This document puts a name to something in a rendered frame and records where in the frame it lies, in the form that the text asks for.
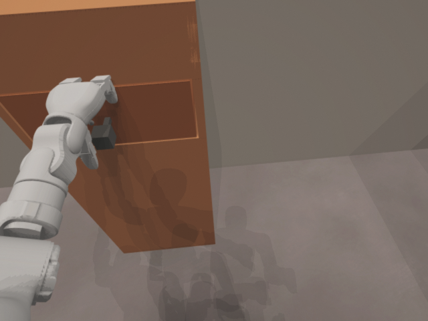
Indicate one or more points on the drawer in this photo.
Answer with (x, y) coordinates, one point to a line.
(144, 111)

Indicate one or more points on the cabinet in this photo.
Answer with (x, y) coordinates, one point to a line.
(145, 196)

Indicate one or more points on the robot left upper arm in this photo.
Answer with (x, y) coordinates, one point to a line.
(28, 274)

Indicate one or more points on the robot left hand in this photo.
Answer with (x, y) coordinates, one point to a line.
(84, 100)

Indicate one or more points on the robot left forearm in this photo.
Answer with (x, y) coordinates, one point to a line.
(33, 208)

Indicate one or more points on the handle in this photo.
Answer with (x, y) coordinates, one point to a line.
(103, 136)

